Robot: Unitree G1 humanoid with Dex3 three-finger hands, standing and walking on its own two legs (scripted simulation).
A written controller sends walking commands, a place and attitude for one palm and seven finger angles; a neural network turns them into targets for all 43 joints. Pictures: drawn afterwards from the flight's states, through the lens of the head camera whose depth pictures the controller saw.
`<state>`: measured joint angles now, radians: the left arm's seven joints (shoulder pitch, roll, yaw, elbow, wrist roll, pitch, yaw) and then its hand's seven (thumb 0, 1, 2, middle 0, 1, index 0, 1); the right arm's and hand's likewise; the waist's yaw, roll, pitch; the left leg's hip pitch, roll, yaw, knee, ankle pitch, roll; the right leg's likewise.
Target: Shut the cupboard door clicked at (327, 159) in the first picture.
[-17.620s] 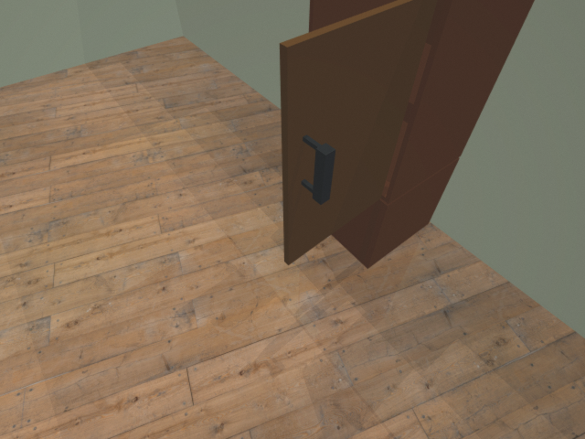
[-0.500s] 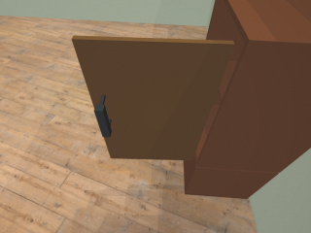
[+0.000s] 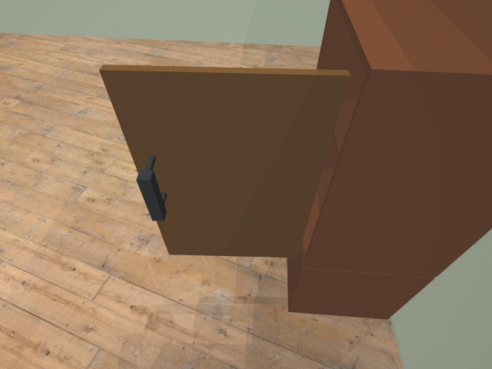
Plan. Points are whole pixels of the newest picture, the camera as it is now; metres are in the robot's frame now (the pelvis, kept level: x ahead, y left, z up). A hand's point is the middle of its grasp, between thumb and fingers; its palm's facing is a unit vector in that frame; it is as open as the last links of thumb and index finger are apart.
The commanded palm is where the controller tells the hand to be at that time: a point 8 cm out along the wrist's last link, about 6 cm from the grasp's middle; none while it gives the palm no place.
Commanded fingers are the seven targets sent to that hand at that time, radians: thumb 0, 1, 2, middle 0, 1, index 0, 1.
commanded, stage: come to a stop and stand still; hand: left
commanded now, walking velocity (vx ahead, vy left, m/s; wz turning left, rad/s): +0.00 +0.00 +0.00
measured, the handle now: (155, 188) +0.45 +0.22 +0.00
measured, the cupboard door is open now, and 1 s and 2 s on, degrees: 93 93 93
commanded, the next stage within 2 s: look again from close up in 0.18 s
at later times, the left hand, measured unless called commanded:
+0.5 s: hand out of the picture +0.00 +0.16 -0.17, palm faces +0.01 -0.98 -0.20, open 7.4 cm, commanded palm none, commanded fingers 0.00 0.90 0.90 -0.20 -0.30 -0.20 -0.30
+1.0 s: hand out of the picture +0.06 +0.18 -0.14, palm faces +0.18 -0.96 -0.22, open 7.3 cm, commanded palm +0.10 +0.21 -0.07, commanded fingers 0.00 0.90 0.90 -0.27 -0.38 -0.27 -0.38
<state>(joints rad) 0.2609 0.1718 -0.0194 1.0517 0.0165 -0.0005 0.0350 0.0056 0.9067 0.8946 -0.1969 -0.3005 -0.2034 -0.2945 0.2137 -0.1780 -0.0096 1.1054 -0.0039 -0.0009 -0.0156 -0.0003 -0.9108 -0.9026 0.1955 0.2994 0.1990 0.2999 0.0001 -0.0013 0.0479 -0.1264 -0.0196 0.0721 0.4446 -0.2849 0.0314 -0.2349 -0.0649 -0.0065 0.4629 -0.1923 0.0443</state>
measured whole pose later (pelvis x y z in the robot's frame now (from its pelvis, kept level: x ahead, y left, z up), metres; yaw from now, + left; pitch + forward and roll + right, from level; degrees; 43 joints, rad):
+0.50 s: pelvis +0.00 -0.01 +0.00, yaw +0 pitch -2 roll +0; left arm 0.28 0.15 -0.02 1.09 0.02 -0.01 0.04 0.01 0.91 0.89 -0.20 -0.30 -0.20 -0.29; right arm 0.26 -0.15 -0.01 1.16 0.00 0.00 -0.02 0.00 -0.91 -0.90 0.20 0.30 0.20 0.30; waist 0.00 -0.01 0.05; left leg -0.12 -0.01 0.06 0.41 -0.26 0.02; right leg -0.23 -0.05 -0.02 0.43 -0.17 0.03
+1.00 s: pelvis +0.00 -0.01 +0.00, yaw +1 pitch -1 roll +0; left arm 0.44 0.18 0.04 0.58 -0.07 0.06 0.06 0.03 0.93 0.89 -0.20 -0.30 -0.21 -0.30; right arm 0.34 -0.15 0.02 1.01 0.02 -0.13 -0.08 0.01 -0.92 -0.90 0.20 0.30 0.20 0.30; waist 0.01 -0.01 0.04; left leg -0.16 0.00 0.06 0.48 -0.30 0.02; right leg -0.26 -0.05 -0.02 0.49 -0.21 0.02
